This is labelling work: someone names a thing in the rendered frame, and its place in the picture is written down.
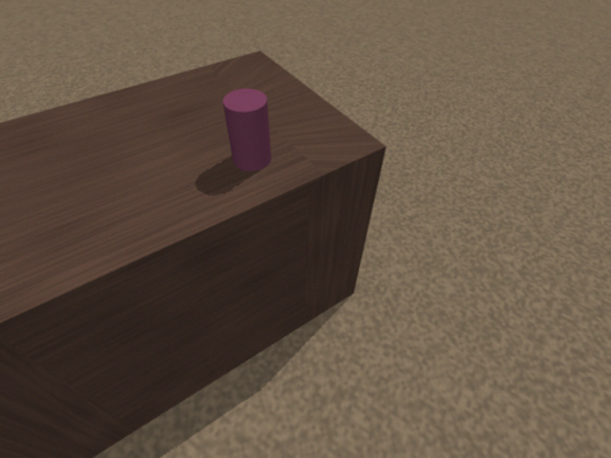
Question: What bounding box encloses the can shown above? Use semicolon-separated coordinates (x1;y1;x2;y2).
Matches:
222;89;271;172

